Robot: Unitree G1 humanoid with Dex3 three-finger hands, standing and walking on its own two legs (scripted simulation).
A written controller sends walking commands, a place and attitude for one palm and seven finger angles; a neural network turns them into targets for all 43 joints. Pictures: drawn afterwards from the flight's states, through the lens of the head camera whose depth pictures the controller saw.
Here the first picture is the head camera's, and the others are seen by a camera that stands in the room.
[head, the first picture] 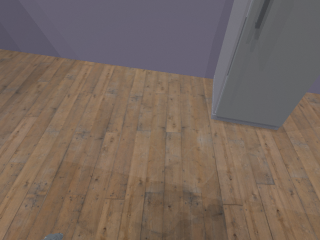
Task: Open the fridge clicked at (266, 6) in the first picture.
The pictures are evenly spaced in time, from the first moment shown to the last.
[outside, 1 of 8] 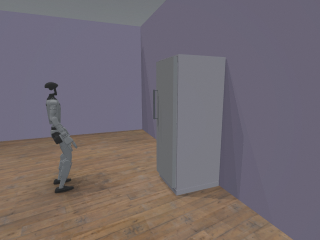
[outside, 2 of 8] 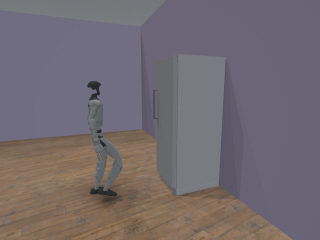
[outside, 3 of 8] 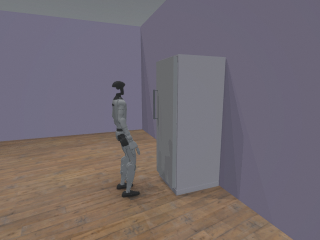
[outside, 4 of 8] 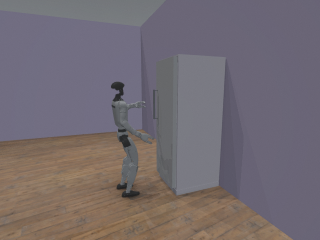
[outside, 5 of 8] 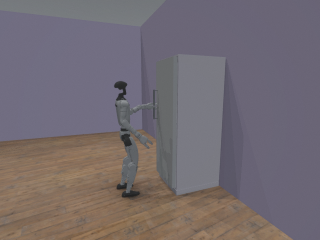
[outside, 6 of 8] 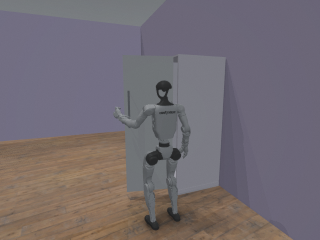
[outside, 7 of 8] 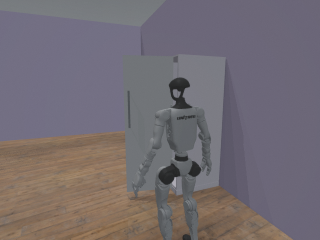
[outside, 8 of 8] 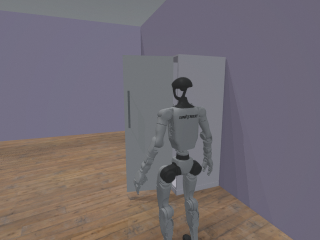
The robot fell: no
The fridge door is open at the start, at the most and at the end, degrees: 0 86 77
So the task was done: yes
